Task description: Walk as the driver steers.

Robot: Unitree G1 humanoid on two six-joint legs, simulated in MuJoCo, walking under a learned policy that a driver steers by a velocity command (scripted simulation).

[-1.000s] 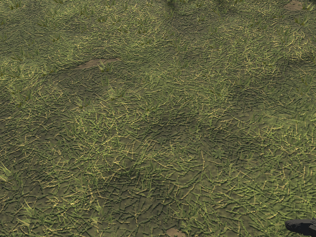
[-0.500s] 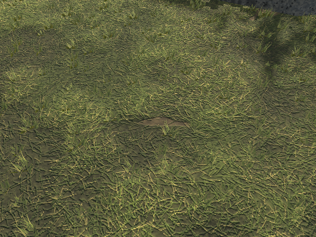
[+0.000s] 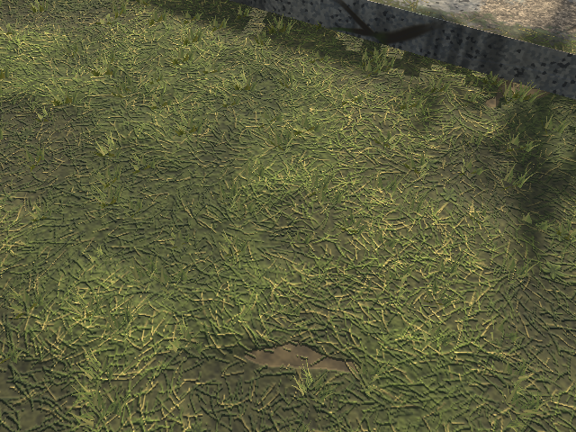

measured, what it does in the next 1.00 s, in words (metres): walks ahead, turning right: right foot, then left foot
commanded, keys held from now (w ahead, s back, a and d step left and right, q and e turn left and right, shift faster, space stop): e+shift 0.92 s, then shift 0.08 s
